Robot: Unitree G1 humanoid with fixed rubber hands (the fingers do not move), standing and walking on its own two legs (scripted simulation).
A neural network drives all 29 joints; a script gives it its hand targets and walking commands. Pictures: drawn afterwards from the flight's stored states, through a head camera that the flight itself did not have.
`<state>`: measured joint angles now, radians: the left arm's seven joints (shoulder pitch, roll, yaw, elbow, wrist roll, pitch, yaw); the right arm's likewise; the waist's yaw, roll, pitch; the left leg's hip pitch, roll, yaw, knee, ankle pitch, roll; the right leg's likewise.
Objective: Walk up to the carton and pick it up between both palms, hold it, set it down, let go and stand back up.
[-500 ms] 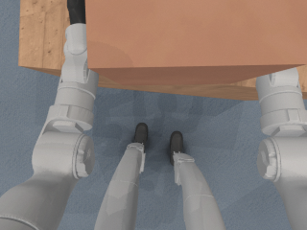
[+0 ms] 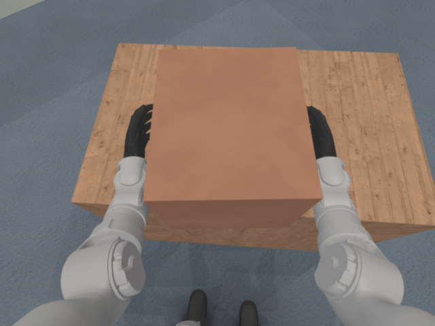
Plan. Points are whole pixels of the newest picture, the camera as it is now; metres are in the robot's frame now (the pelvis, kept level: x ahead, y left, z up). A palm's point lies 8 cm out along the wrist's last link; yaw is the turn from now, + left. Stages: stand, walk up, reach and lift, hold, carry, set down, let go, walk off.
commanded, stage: reach and lift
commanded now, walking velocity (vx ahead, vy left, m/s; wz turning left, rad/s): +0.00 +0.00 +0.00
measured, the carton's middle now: (228, 146) +0.45 +0.00 -0.03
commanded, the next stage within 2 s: none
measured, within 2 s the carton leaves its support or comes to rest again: neither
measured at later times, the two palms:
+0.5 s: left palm (137, 148) +0.43 +0.17 +0.00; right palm (321, 149) +0.43 -0.17 -0.01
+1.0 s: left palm (137, 149) +0.43 +0.18 -0.01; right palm (321, 148) +0.43 -0.17 -0.01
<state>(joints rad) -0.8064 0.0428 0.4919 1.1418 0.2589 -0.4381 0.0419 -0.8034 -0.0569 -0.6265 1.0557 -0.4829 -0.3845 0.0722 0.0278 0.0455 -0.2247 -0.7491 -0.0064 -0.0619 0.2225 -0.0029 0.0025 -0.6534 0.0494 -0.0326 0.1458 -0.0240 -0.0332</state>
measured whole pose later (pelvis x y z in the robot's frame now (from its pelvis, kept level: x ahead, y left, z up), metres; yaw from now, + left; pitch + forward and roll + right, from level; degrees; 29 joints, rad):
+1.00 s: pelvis +0.00 +0.00 +0.00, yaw +1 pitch +31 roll -1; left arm -0.77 0.02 0.49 1.05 0.30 -0.42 0.05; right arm -0.78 -0.06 -0.61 1.03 -0.49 -0.42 0.06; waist 0.01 0.04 -0.23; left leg -0.74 -0.01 -0.07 0.16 0.03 0.00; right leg -0.64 0.04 -0.05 0.09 0.00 -0.03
